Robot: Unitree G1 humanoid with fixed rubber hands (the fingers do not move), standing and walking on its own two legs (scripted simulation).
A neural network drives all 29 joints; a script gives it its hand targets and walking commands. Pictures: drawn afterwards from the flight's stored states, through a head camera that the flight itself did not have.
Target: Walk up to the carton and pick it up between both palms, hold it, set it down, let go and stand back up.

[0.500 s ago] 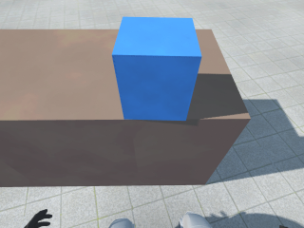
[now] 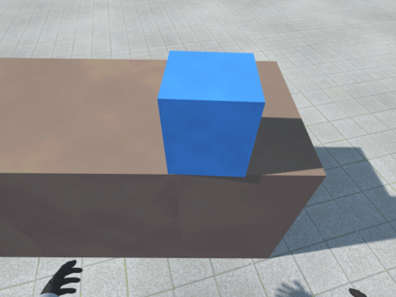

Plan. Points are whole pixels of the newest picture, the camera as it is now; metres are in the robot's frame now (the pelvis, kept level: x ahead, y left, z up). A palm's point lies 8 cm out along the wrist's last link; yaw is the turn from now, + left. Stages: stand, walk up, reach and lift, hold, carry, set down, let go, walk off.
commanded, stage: walk up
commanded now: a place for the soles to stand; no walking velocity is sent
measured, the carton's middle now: (208, 116) +0.53 +0.01 +0.07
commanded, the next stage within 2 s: none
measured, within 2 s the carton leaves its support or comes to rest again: neither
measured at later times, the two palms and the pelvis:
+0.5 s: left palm out of the picture +0.13 +0.31 -0.08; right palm out of the picture +0.11 -0.39 -0.10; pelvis +0.05 -0.04 +0.00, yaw +1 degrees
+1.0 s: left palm (69, 283) +0.18 +0.30 -0.11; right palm (338, 236) +0.28 -0.31 -0.09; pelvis +0.11 -0.02 +0.00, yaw +2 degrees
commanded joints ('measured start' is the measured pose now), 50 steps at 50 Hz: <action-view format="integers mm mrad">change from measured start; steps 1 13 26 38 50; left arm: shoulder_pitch -54 -34 241 185 130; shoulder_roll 188 214 308 199 200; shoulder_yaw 33 61 118 56 35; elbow -21 -17 -114 -187 -98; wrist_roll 3 35 18 -3 5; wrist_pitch -12 0 -50 -29 -30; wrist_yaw -3 -53 -17 16 19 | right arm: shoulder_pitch -78 89 77 145 -117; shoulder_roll -209 -310 -228 -203 -178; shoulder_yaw -32 -88 -85 -83 -62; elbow -33 -1 -160 -160 -133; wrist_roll -6 -24 -13 -17 -7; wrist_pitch -9 -16 -17 11 12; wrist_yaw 5 18 6 4 0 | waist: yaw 14 -35 63 -15 -3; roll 68 114 -17 -20 98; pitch -46 -19 51 -96 -126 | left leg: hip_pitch -49 139 -406 167 143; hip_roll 90 158 -14 16 100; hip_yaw -127 -267 -177 -59 -122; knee -283 -462 414 -160 -167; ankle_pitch -17 -520 -93 423 272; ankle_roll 71 148 60 96 86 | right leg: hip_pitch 82 -100 302 33 43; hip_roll -78 11 -328 -125 -60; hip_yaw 117 13 481 9 114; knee -190 -54 -432 19 -134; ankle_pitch -38 -373 -231 409 106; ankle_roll -81 -66 -263 -115 -76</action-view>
